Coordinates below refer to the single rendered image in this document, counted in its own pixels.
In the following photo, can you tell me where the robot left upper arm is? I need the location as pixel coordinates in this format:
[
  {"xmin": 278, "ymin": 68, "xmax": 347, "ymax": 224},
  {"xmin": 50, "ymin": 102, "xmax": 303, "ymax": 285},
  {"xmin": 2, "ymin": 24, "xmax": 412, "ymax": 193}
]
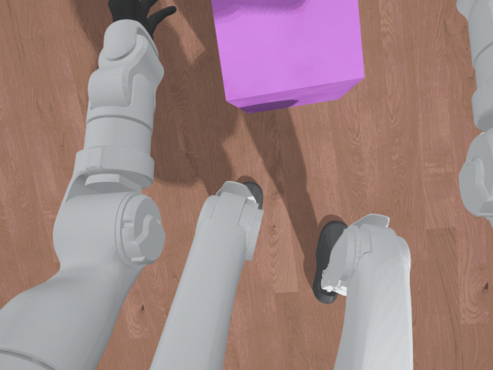
[{"xmin": 0, "ymin": 191, "xmax": 166, "ymax": 370}]

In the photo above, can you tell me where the robot right upper arm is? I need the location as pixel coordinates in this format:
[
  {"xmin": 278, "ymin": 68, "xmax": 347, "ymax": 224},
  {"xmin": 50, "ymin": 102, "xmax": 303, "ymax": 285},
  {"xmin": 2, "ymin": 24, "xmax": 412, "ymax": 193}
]
[{"xmin": 459, "ymin": 127, "xmax": 493, "ymax": 228}]

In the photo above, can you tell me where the right robot forearm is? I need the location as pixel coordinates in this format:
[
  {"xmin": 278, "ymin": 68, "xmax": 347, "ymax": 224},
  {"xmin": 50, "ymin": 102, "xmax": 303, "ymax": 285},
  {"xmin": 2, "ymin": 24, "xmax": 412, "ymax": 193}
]
[{"xmin": 456, "ymin": 0, "xmax": 493, "ymax": 132}]

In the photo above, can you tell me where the left robot thigh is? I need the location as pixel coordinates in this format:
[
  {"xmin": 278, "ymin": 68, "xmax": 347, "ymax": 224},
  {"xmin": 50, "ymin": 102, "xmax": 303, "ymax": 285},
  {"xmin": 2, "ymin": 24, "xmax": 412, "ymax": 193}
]
[{"xmin": 149, "ymin": 191, "xmax": 264, "ymax": 370}]

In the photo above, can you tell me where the left robot hand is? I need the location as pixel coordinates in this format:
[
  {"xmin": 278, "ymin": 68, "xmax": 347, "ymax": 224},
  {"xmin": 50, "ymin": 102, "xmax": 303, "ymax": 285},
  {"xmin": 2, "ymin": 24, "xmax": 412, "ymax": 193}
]
[{"xmin": 108, "ymin": 0, "xmax": 176, "ymax": 40}]

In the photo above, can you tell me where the carton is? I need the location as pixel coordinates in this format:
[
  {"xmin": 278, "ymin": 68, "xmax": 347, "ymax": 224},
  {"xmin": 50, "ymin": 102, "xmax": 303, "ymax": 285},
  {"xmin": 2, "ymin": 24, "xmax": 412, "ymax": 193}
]
[{"xmin": 211, "ymin": 0, "xmax": 364, "ymax": 114}]

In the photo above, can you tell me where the left robot forearm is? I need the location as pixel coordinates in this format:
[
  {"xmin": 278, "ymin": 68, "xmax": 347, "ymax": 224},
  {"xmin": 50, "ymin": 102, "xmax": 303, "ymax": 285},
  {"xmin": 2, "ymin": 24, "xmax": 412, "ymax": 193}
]
[{"xmin": 53, "ymin": 19, "xmax": 164, "ymax": 257}]

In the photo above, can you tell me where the right robot foot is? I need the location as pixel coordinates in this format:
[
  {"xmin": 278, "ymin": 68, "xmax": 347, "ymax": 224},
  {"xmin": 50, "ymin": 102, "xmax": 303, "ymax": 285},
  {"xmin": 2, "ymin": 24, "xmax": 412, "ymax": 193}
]
[{"xmin": 313, "ymin": 220, "xmax": 348, "ymax": 304}]

